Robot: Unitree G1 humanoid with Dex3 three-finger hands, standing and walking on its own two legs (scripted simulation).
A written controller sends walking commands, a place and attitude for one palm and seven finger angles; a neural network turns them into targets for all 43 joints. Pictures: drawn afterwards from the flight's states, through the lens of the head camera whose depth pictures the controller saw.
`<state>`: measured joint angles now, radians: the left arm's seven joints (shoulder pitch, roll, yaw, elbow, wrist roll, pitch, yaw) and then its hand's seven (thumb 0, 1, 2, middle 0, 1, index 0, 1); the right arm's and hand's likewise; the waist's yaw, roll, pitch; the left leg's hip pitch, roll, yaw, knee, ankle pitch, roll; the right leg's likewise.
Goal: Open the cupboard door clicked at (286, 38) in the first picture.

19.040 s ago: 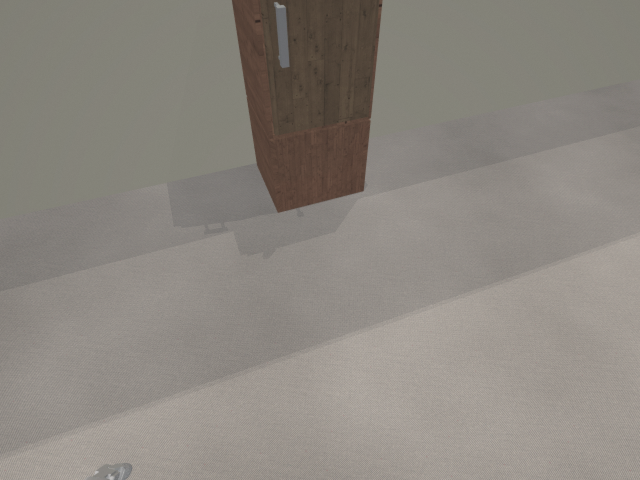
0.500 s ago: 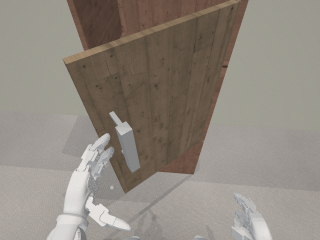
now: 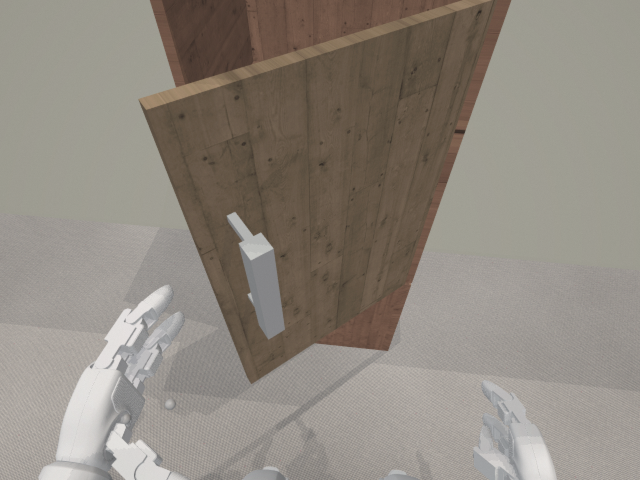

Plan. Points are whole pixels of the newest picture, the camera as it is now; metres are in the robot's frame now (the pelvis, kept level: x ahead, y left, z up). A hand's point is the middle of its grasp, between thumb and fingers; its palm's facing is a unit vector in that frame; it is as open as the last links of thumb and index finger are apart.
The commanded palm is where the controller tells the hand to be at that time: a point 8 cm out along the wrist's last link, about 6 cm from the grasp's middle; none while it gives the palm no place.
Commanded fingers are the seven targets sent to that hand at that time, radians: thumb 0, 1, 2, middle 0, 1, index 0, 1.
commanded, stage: draw the hand back to the body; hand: left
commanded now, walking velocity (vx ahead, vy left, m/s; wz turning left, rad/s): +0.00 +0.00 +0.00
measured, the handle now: (255, 279) +0.33 +0.10 +0.09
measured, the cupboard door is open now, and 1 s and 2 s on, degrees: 41 41 41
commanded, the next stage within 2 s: step back with the hand held close in 1.60 s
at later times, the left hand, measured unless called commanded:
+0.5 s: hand (124, 383) +0.19 +0.19 +0.13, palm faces -0.01 -1.00 -0.10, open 16.3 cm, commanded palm +0.15 +0.25 +0.15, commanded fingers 0.00 -0.32 0.38 -0.16 -0.30 -0.16 -0.30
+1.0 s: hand (35, 321) +0.21 +0.25 +0.19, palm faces +0.37 -0.84 -0.39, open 11.8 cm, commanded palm +0.16 +0.29 +0.21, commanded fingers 0.00 0.55 0.75 -0.19 -0.30 -0.19 -0.30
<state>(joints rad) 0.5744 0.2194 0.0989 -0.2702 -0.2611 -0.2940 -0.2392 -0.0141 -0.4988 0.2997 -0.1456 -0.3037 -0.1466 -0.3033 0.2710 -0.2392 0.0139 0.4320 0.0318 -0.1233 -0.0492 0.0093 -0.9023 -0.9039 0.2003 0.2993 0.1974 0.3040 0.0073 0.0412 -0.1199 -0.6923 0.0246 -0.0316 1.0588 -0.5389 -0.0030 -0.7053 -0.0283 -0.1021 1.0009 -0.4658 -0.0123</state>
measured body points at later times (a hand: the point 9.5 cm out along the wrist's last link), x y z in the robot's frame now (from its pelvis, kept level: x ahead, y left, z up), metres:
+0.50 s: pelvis +0.00 +0.01 +0.02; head +0.00 +0.00 +0.47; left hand +0.18 +0.24 +0.14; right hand +0.18 -0.21 -0.04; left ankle -0.01 +0.12 -0.67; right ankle +0.02 -0.12 -0.67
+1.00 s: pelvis +0.02 +0.01 +0.06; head +0.00 -0.01 +0.51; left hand +0.19 +0.29 +0.22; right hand +0.21 -0.21 -0.01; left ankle -0.01 +0.12 -0.67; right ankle +0.02 -0.12 -0.67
